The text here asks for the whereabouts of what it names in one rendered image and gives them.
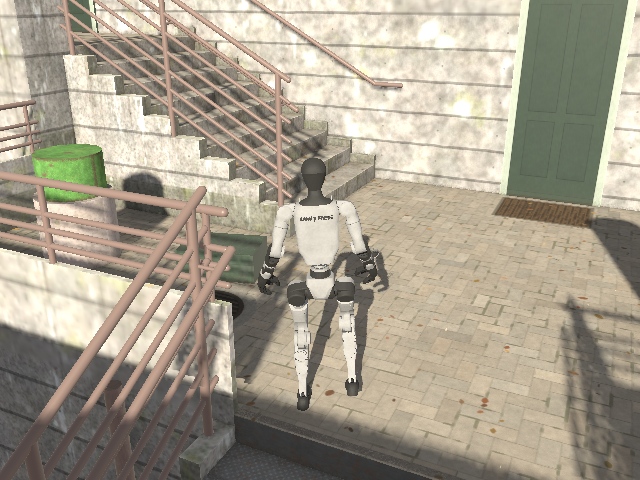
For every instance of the right robot upper arm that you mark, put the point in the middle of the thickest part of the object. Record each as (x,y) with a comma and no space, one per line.
(347,209)

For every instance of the robot left hand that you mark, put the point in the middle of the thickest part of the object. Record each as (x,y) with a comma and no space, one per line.
(262,282)

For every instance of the robot left forearm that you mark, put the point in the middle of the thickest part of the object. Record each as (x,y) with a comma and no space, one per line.
(269,264)

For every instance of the robot right foot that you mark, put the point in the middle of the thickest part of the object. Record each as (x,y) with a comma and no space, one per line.
(352,388)

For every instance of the robot right hand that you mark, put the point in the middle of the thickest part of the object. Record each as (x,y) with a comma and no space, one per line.
(373,273)

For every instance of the robot right shin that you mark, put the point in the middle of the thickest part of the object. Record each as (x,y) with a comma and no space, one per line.
(350,349)

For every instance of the left robot upper arm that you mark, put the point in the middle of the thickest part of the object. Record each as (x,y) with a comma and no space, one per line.
(284,213)

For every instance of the robot right forearm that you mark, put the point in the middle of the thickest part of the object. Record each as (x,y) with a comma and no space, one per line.
(366,257)

